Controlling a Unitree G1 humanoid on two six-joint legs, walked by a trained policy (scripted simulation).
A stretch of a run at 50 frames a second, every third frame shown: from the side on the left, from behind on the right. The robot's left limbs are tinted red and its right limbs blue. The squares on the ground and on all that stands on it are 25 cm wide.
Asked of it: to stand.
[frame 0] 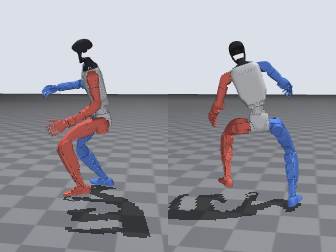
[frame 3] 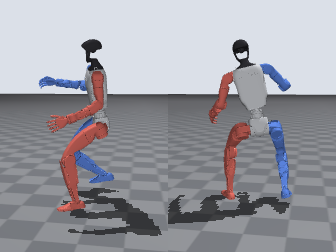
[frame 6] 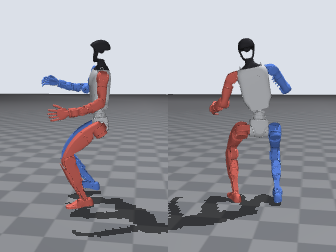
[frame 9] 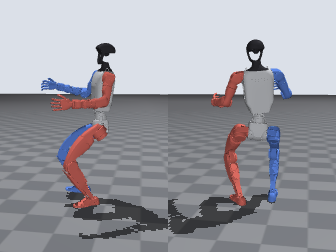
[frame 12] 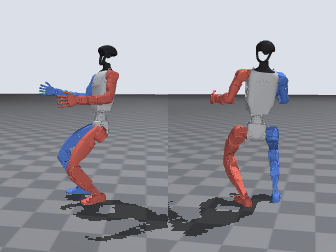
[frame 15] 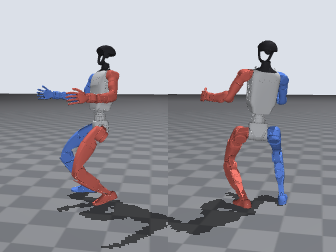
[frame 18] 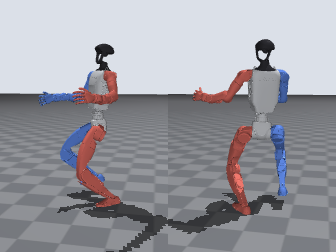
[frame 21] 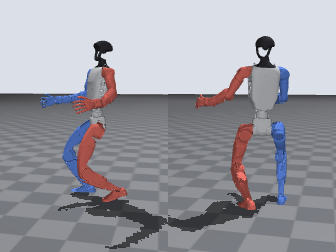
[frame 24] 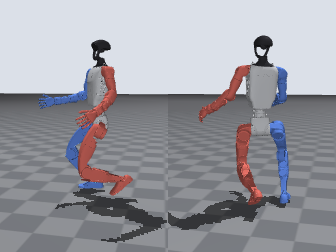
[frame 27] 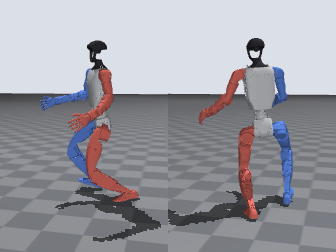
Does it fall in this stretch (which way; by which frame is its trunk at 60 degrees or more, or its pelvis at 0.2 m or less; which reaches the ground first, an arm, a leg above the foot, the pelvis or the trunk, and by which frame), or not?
no
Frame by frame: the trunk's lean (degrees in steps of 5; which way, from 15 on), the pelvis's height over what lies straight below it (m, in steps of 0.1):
0: 25 forward and to its left, 0.7
3: 15 forward and to its left, 0.6
6: 10, 0.6
9: 5, 0.6
12: 10, 0.6
15: 10, 0.6
18: 10, 0.6
21: 10, 0.7
24: 5, 0.7
27: 5, 0.6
